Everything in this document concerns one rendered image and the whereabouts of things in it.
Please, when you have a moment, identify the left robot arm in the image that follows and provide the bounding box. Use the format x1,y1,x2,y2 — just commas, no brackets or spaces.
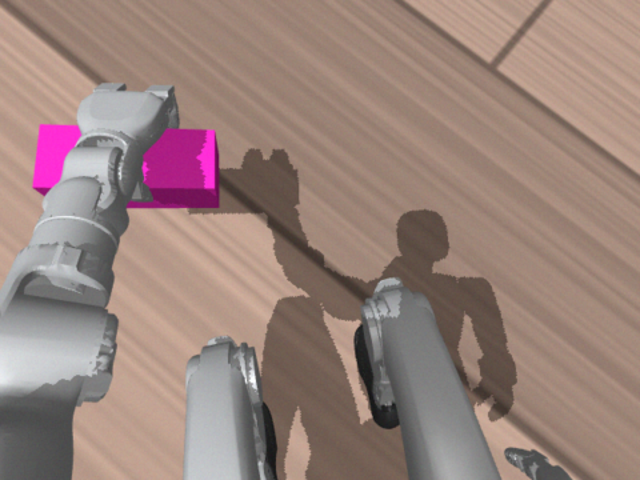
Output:
0,129,143,480

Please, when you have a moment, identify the left robot hand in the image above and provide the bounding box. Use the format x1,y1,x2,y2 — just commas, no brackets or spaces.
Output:
77,83,179,202

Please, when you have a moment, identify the right robot hand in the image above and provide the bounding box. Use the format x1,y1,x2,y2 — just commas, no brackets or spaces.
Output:
504,448,572,480

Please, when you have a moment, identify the right robot foot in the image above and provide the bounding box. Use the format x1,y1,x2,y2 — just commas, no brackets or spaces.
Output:
354,324,400,429

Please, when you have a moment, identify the carton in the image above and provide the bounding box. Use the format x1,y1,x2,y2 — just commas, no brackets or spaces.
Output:
32,124,219,208

